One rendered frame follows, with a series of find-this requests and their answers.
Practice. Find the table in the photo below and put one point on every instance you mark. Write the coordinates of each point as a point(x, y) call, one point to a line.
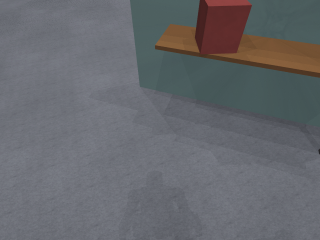
point(263, 52)

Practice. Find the carton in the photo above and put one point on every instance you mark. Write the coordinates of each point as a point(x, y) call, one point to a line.
point(220, 25)

